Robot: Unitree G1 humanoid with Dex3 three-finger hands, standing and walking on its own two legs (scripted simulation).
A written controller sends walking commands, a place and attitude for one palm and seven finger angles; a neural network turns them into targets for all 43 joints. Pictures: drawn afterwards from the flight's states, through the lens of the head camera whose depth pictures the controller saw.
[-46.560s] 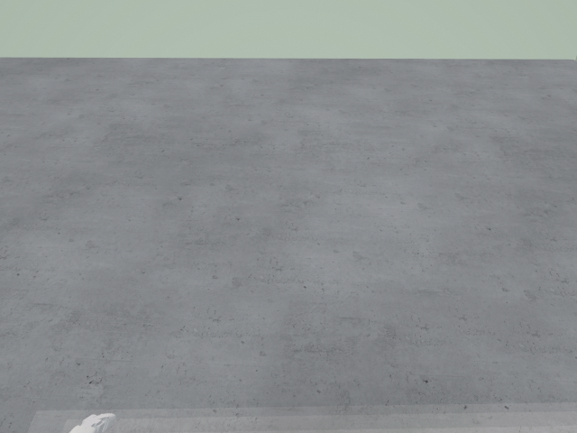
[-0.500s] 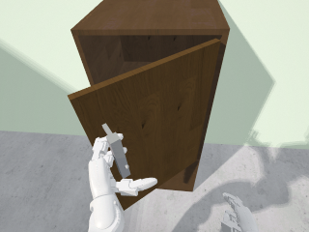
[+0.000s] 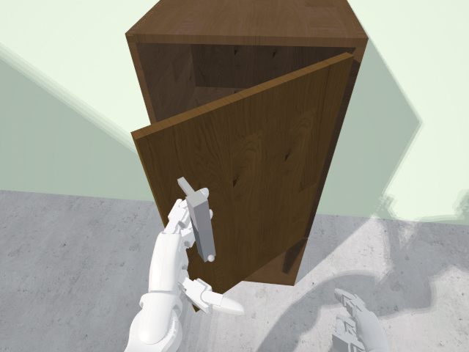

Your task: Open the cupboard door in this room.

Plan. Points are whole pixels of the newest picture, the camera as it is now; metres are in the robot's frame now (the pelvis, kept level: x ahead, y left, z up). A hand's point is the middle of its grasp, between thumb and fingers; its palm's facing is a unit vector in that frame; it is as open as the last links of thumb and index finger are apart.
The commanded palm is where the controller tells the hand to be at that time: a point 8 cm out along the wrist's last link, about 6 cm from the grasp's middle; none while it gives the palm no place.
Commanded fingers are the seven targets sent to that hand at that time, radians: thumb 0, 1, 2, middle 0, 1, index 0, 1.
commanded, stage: slide the hand sideways off the handle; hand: left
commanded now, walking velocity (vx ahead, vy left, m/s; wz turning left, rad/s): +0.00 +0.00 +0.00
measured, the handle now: (196, 220) +0.30 +0.09 +0.10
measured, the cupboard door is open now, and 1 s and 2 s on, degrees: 41 43 43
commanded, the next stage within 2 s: draw the hand back to the body in 1.06 s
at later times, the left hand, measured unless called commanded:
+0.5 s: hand (196, 282) +0.20 +0.07 +0.10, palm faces -0.10 -0.99 +0.00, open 16.1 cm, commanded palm +0.17 +0.14 +0.10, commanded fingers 0.00 -0.50 0.30 -0.15 -0.30 -0.15 -0.30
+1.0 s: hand (152, 311) +0.16 +0.12 +0.10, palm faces -0.05 -1.00 -0.03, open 16.3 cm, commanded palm +0.12 +0.18 +0.10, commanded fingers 0.00 -0.50 0.30 -0.15 -0.30 -0.15 -0.30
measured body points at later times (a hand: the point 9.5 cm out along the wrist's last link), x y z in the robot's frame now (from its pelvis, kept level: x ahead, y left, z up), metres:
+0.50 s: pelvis +0.00 +0.00 +0.00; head -0.01 -0.01 +0.45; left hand +0.20 +0.12 +0.10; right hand +0.17 -0.22 -0.07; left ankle +0.04 +0.12 -0.71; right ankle -0.02 -0.09 -0.71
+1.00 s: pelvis +0.01 +0.00 -0.02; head +0.01 -0.02 +0.43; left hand +0.16 +0.18 +0.10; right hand +0.19 -0.23 -0.08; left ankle +0.04 +0.12 -0.71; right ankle -0.02 -0.10 -0.71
